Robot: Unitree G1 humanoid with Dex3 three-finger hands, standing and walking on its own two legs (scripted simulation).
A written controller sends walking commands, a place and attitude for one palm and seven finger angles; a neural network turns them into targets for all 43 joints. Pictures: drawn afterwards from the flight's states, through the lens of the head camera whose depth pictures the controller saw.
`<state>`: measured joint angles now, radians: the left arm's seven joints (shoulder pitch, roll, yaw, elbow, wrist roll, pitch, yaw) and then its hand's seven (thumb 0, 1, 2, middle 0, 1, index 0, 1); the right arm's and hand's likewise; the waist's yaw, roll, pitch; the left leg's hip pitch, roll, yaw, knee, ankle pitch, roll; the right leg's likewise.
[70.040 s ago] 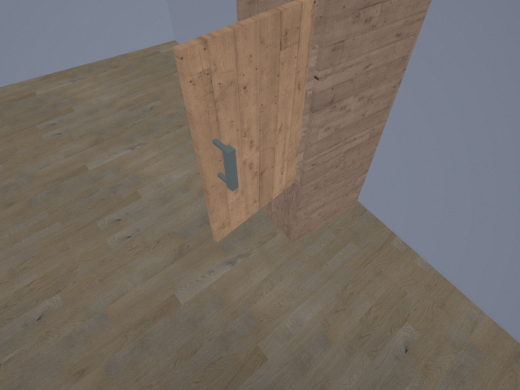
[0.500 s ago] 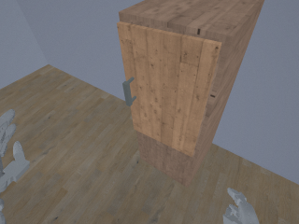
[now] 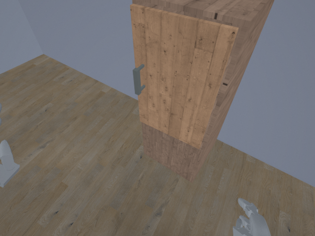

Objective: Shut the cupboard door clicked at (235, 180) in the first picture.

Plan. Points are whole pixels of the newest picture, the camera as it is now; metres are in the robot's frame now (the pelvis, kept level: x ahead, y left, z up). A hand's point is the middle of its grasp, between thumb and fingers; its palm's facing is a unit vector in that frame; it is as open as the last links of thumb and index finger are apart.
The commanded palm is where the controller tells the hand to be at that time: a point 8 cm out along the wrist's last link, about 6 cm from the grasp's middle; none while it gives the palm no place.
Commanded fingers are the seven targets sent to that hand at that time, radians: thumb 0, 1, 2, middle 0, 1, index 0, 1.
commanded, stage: step back with the hand held close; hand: left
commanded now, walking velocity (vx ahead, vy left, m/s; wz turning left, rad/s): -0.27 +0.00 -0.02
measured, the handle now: (140, 79) +0.71 +0.12 -0.01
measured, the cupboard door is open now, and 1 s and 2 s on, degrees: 3 3 3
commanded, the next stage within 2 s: stop stepping back and stand still in 0.84 s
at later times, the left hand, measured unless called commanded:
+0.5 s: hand out of the picture +0.13 +0.28 +0.17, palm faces +0.46 -0.76 -0.46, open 7.5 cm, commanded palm +0.07 +0.30 +0.19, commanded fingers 0.00 0.90 0.90 -0.20 -0.30 -0.20 -0.30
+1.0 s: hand out of the picture +0.06 +0.31 +0.18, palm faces +0.40 -0.82 -0.41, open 7.5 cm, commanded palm +0.00 +0.34 +0.19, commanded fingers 0.00 0.90 0.90 -0.20 -0.30 -0.20 -0.30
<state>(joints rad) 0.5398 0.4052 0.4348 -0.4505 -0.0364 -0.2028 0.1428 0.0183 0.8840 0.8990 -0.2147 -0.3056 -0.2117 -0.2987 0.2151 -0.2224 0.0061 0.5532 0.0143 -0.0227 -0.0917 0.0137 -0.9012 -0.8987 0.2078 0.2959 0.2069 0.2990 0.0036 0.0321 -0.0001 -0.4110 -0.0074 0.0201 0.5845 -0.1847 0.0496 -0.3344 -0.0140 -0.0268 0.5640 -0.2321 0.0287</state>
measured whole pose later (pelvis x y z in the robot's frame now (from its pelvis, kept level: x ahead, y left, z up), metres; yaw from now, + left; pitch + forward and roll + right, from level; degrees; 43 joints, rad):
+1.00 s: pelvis -0.14 +0.04 +0.00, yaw +0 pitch +1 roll -5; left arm 0.55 0.48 0.47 -0.56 -0.09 -0.27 0.14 0.02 0.89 0.90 -0.21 -0.31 -0.21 -0.30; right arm 0.18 -0.17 0.00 0.62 -0.02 -0.10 -0.05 0.01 -0.90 -0.90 0.21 0.30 0.21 0.30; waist -0.01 0.00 -0.01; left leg -0.58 0.04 0.07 0.43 -0.07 0.00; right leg -0.23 0.07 -0.03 0.52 -0.36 -0.04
